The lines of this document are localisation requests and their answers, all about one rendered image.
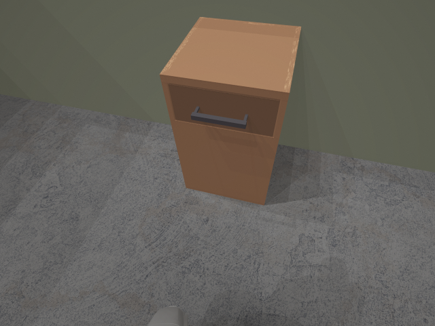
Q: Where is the drawer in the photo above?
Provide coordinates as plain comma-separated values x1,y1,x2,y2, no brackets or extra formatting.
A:
168,83,280,137

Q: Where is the robot left thigh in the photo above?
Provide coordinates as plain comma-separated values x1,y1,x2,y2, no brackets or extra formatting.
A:
147,307,188,326

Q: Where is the handle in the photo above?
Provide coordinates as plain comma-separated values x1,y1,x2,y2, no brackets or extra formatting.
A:
191,106,248,129

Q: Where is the cabinet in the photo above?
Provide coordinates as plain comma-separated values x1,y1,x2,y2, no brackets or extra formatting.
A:
160,17,301,205

